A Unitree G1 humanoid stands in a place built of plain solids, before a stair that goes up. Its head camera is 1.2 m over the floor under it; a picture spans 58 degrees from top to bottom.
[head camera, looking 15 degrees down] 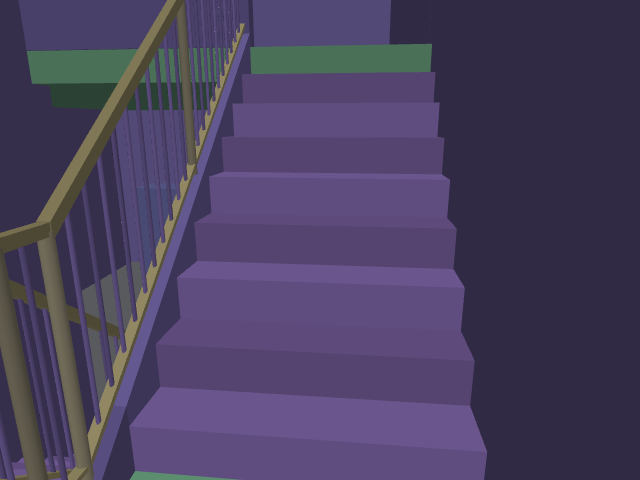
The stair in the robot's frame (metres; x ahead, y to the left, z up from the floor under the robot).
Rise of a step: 0.19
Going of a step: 0.24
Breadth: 1.20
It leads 6 degrees to the right of straight ahead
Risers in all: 9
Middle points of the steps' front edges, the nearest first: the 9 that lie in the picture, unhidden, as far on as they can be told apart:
1.22 0.06 0.19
1.45 0.04 0.38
1.69 0.02 0.56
1.92 -0.01 0.75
2.15 -0.03 0.94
2.39 -0.06 1.13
2.62 -0.08 1.32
2.86 -0.10 1.50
3.09 -0.13 1.70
